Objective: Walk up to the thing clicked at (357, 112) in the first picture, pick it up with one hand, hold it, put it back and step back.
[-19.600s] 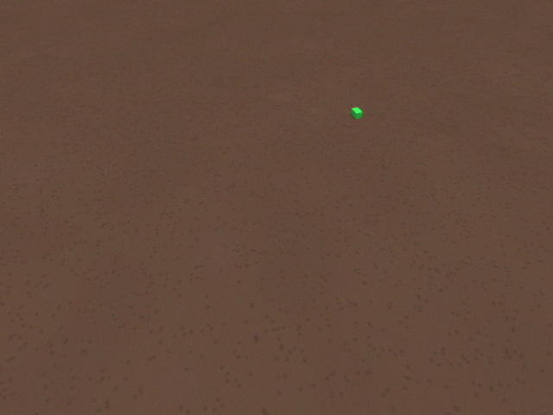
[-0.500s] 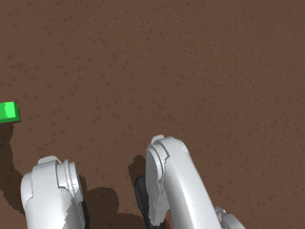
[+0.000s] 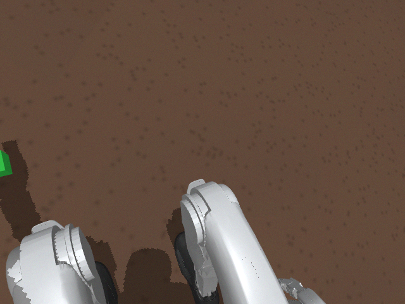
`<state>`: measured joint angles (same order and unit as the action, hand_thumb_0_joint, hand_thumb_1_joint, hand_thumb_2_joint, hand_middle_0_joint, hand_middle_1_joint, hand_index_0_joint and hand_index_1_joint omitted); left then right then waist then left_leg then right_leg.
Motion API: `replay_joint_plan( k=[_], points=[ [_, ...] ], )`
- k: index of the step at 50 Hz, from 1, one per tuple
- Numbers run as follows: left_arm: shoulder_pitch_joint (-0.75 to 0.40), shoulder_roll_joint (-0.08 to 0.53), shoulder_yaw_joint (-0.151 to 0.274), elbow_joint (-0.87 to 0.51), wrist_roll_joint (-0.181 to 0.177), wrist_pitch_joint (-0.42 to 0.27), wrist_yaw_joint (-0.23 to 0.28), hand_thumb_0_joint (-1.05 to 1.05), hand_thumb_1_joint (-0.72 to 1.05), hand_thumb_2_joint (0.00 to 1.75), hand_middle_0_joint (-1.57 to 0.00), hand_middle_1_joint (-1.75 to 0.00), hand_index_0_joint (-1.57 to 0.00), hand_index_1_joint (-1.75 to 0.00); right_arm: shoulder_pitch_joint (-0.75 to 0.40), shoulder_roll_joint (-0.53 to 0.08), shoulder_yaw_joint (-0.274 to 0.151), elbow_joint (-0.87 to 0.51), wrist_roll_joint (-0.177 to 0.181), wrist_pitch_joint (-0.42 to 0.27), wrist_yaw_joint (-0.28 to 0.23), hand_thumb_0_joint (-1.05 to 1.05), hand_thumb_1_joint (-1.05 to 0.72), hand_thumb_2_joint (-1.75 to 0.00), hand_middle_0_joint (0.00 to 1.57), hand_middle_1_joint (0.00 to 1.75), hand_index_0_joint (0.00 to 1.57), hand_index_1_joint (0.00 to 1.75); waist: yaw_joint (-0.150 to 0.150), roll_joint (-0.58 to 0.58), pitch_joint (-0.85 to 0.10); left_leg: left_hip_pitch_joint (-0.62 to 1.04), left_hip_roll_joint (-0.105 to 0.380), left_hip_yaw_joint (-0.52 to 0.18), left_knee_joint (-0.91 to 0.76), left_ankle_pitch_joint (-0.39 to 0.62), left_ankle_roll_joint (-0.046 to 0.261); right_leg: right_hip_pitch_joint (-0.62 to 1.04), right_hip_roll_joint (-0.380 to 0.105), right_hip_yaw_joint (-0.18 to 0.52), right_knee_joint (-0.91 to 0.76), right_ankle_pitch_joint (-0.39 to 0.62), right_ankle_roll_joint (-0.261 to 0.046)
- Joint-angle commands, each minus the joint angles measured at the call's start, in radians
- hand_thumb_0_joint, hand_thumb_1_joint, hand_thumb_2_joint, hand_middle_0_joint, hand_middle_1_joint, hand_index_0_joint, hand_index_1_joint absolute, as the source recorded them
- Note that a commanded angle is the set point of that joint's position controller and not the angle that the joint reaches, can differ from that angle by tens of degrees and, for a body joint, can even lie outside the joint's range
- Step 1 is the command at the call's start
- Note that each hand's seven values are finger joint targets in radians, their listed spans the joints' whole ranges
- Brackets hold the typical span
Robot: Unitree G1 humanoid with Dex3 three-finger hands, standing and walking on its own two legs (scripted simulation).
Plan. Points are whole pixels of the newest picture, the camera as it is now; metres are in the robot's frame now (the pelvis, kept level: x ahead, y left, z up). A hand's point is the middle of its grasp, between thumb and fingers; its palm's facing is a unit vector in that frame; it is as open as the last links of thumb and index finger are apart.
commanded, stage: approach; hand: left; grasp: from above
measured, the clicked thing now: out of the picture +0.47 +0.34 -0.30
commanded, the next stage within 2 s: close in in 0.02 s
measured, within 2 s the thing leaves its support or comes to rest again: neither
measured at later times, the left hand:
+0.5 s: hand out of the picture +0.45 +0.32 -0.24, palm faces -0.42 -0.08 -0.90, open 13.0 cm
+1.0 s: hand out of the picture +0.45 +0.33 -0.26, palm faces -0.51 -0.14 -0.85, open 13.5 cm
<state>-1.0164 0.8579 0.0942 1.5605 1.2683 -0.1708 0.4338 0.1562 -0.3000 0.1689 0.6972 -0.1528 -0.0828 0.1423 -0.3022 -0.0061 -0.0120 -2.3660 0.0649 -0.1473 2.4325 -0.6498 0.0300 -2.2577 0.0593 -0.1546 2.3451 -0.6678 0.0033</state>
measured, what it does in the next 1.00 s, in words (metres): stands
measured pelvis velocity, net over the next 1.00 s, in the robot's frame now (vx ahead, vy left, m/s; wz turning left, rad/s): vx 0.01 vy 0.01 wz -0.06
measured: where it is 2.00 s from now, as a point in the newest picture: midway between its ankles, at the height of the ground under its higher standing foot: (157, 302)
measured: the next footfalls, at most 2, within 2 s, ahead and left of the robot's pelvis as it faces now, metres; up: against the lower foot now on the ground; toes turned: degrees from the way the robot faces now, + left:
none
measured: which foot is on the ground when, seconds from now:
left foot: down 0.00-1.00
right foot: down 0.00-1.00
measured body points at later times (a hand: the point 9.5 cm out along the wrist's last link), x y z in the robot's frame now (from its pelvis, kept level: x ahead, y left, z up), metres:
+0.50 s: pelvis +0.01 +0.01 -0.01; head +0.26 +0.14 +0.33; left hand +0.47 +0.33 -0.18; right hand +0.09 -0.26 -0.08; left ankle +0.08 +0.13 -0.29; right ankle +0.10 -0.11 -0.29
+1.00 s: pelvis +0.01 +0.01 -0.02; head +0.29 +0.12 +0.31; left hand +0.47 +0.34 -0.21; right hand +0.05 -0.25 -0.09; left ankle +0.08 +0.13 -0.29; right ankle +0.10 -0.11 -0.29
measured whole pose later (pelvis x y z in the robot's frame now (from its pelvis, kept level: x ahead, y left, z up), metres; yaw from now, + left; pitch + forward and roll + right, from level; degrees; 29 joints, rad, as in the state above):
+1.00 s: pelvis +0.01 +0.01 -0.02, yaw -3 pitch +28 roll -13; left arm -0.98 1.05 0.16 1.63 1.28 -0.32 0.47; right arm 0.11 -0.31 0.28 0.68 -0.24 -0.15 0.21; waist -0.34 -0.14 0.16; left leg -2.36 0.06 -0.23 2.55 -0.71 0.02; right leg -2.22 0.08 -0.22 2.41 -0.71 0.01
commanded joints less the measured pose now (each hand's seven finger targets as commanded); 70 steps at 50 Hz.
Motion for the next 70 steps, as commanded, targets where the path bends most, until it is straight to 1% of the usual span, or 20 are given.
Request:
replay_joint_plan(
  k=[1,3,5,9,16,19,21,24,28,30,34,36,40,41,47,51,54,61,63,70],
  points=[
    [-0.183,0.238,-0.013,-0.033,-0.071,0.006,-0.083,0.0,-0.27,0.74,-0.27,-0.84,-0.29,-0.82,0.125,-0.257,-0.08,-0.056,0.016,-0.019,-0.015,0.0,-0.9,-0.89,0.2,0.3,0.2,0.3,0.007,0.128,-0.521,0.318,-0.04,0.053,-0.206,0.028,0.035,0.359,0.029,0.019,-0.27,0.077,-0.026],
    [-0.253,0.214,-0.042,-0.098,-0.08,-0.037,-0.128,0.0,-0.26,0.73,-0.28,-0.84,-0.3,-0.82,0.165,-0.263,-0.079,-0.015,0.009,-0.014,-0.024,0.0,-0.9,-0.89,0.2,0.3,0.2,0.3,-0.014,0.136,-0.494,0.322,-0.042,0.044,-0.204,0.006,0.026,0.33,0.026,-0.004,-0.273,0.054,-0.035],
    [-0.295,0.281,-0.018,-0.177,-0.073,-0.095,-0.145,0.0,-0.22,0.7,-0.33,-0.81,-0.35,-0.78,0.177,-0.276,-0.079,-0.018,0.0,-0.014,-0.03,0.0,-0.9,-0.89,0.2,0.3,0.2,0.3,-0.013,0.188,-0.532,0.402,-0.041,0.037,-0.201,0.031,0.011,0.345,0.021,-0.022,-0.267,0.077,-0.036],
    [-0.278,0.301,-0.005,-0.245,-0.051,-0.221,-0.116,0.0,-0.25,0.71,-0.29,-0.82,-0.31,-0.79,0.185,-0.27,-0.068,-0.01,-0.025,-0.001,-0.028,0.0,-0.9,-0.9,0.2,0.3,0.2,0.3,0.003,0.281,-0.624,0.532,-0.034,0.029,-0.169,0.124,-0.01,0.38,0.025,-0.037,-0.235,0.161,-0.038],
    [-0.267,0.343,0.042,-0.165,0.071,-0.273,0.083,0.0,-0.34,0.82,-0.26,-0.74,-0.25,-0.76,0.149,-0.273,-0.044,0.013,-0.066,0.014,-0.002,0.0,-0.9,-0.9,0.2,0.3,0.2,0.3,0.014,0.427,-0.625,0.661,-0.02,0.009,-0.174,0.257,-0.019,0.3,0.035,-0.087,-0.169,0.259,-0.036],
    [-0.273,0.316,0.015,-0.084,0.122,-0.245,0.16,0.0,-0.3,0.81,-0.28,-0.73,-0.26,-0.74,0.126,-0.281,-0.036,0.024,-0.088,-0.003,0.019,0.0,-0.89,-0.9,0.2,0.3,0.2,0.3,-0.021,0.43,-0.581,0.655,-0.015,0.005,-0.156,0.281,-0.019,0.271,0.041,-0.101,-0.148,0.288,-0.034],
    [-0.254,0.331,0.024,-0.044,0.137,-0.213,0.204,0.0,-0.3,0.8,-0.28,-0.72,-0.27,-0.73,0.111,-0.292,-0.036,0.024,-0.093,-0.018,0.029,0.0,-0.89,-0.89,0.2,0.3,0.2,0.3,-0.013,0.454,-0.559,0.658,-0.016,-0.001,-0.165,0.271,-0.026,0.241,0.037,-0.107,-0.13,0.279,-0.038],
    [-0.271,0.313,0.01,-0.01,0.149,-0.16,0.252,0.0,-0.3,0.79,-0.25,-0.77,-0.25,-0.77,0.1,-0.306,-0.04,0.022,-0.105,-0.046,0.053,0.0,-0.89,-0.89,0.2,0.3,0.2,0.3,-0.04,0.462,-0.531,0.639,-0.012,-0.01,-0.177,0.231,-0.033,0.23,0.042,-0.11,-0.122,0.271,-0.038],
    [-0.316,0.324,0.017,-0.01,0.101,-0.096,0.27,0.0,-0.33,0.81,-0.22,-0.8,-0.22,-0.8,0.1,-0.317,-0.037,0.015,-0.097,-0.083,0.077,0.0,-0.89,-0.9,0.2,0.3,0.2,0.3,-0.048,0.427,-0.553,0.566,-0.011,-0.008,-0.162,0.189,-0.021,0.26,0.044,-0.1,-0.142,0.27,-0.032],
    [-0.297,0.325,0.032,0.036,0.086,-0.067,0.247,0.0,-0.31,0.79,-0.22,-0.82,-0.23,-0.81,0.089,-0.335,-0.037,-0.024,-0.089,-0.109,0.087,0.0,-0.89,-0.89,0.2,0.3,0.2,0.3,-0.063,0.392,-0.512,0.546,-0.011,-0.012,-0.151,0.152,-0.016,0.243,0.037,-0.099,-0.134,0.241,-0.027],
    [-0.228,0.422,0.114,0.055,0.042,-0.033,0.207,0.0,-0.34,0.81,-0.2,-0.84,-0.21,-0.83,0.12,-0.332,-0.032,-0.03,-0.081,-0.114,0.08,0.0,-0.9,-0.9,0.2,0.3,0.2,0.3,-0.022,0.39,-0.546,0.506,-0.013,0.0,-0.153,0.14,-0.007,0.311,0.039,-0.081,-0.16,0.222,-0.027],
    [-0.191,0.384,0.096,0.081,0.027,-0.029,0.163,0.0,-0.37,0.83,-0.18,-0.86,-0.19,-0.85,0.119,-0.311,-0.026,-0.035,-0.08,-0.112,0.08,0.0,-0.9,-0.9,0.2,0.3,0.2,0.3,-0.039,0.354,-0.503,0.462,-0.012,0.008,-0.136,0.133,0.0,0.322,0.043,-0.069,-0.159,0.217,-0.026],
    [-0.204,0.428,0.11,-0.006,-0.018,-0.055,0.1,0.0,-0.39,0.84,-0.18,-0.86,-0.18,-0.86,0.122,-0.31,-0.017,-0.044,-0.067,-0.1,0.065,0.0,-0.9,-0.9,0.2,0.3,0.2,0.3,-0.041,0.329,-0.55,0.452,-0.011,0.004,-0.122,0.142,0.006,0.379,0.044,-0.066,-0.177,0.232,-0.021],
    [-0.218,0.416,0.099,-0.014,-0.016,-0.066,0.085,0.0,-0.39,0.85,-0.17,-0.87,-0.17,-0.87,0.137,-0.31,-0.012,-0.042,-0.07,-0.097,0.063,0.0,-0.9,-0.9,0.2,0.3,0.2,0.3,-0.06,0.325,-0.539,0.464,-0.01,0.002,-0.117,0.156,0.005,0.382,0.043,-0.07,-0.171,0.248,-0.02],
    [-0.196,0.417,0.059,-0.05,-0.005,-0.169,0.058,0.0,-0.4,0.86,-0.17,-0.87,-0.17,-0.87,0.141,-0.32,0.016,-0.024,-0.079,-0.075,0.053,0.0,-0.9,-0.9,0.2,0.3,0.2,0.3,-0.068,0.349,-0.523,0.536,-0.003,-0.019,-0.092,0.226,-0.011,0.384,0.048,-0.101,-0.158,0.282,-0.027],
    [-0.167,0.471,0.088,-0.069,0.023,-0.216,0.113,0.0,-0.38,0.85,-0.18,-0.85,-0.18,-0.85,0.108,-0.325,0.019,-0.033,-0.088,-0.061,0.049,0.0,-0.89,-0.9,0.2,0.3,0.2,0.3,-0.02,0.426,-0.545,0.564,0.003,-0.023,-0.128,0.194,-0.02,0.39,0.056,-0.108,-0.154,0.25,-0.03],
    [-0.178,0.428,0.046,-0.031,0.07,-0.213,0.156,0.0,-0.4,0.87,-0.17,-0.85,-0.16,-0.85,0.091,-0.331,0.023,-0.036,-0.104,-0.065,0.057,0.0,-0.89,-0.9,0.2,0.3,0.2,0.3,-0.044,0.425,-0.505,0.568,0.008,-0.024,-0.122,0.195,-0.021,0.346,0.064,-0.123,-0.136,0.252,-0.029],
    [-0.191,0.362,-0.013,0.048,0.095,-0.146,0.252,0.0,-0.36,0.84,-0.18,-0.84,-0.18,-0.84,0.079,-0.345,0.022,-0.003,-0.106,-0.097,0.074,0.0,-0.89,-0.9,0.2,0.3,0.2,0.3,-0.064,0.387,-0.438,0.525,0.006,-0.042,-0.145,0.175,-0.025,0.29,0.071,-0.135,-0.132,0.26,-0.031],
    [-0.209,0.338,-0.033,0.075,0.08,-0.122,0.26,0.0,-0.34,0.82,-0.19,-0.85,-0.19,-0.84,0.065,-0.352,0.021,-0.008,-0.105,-0.114,0.081,0.0,-0.89,-0.9,0.2,0.3,0.2,0.3,-0.075,0.382,-0.405,0.499,0.007,-0.047,-0.142,0.139,-0.022,0.264,0.067,-0.132,-0.132,0.243,-0.028],
    [-0.262,0.434,0.051,0.066,0.054,-0.071,0.228,0.0,-0.3,0.77,-0.22,-0.85,-0.23,-0.83,0.064,-0.374,0.018,-0.043,-0.092,-0.15,0.082,0.0,-0.9,-0.9,0.2,0.3,0.2,0.3,-0.074,0.401,-0.422,0.496,0.007,-0.057,-0.16,0.055,-0.023,0.253,0.051,-0.12,-0.134,0.165,-0.028]
  ],
)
